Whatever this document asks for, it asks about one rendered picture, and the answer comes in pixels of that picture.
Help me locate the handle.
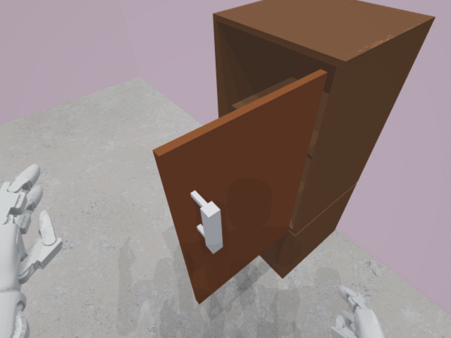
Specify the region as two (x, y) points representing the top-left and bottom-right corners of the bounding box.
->
(190, 190), (223, 254)

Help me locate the right robot hand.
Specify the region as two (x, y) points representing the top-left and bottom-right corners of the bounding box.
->
(331, 285), (385, 338)

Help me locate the robot left forearm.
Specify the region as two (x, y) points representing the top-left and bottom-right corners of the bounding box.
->
(0, 290), (30, 338)

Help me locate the cupboard door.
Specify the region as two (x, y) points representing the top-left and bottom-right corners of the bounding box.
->
(152, 69), (328, 304)

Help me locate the left robot hand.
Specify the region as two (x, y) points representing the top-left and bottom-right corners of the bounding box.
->
(0, 164), (62, 292)

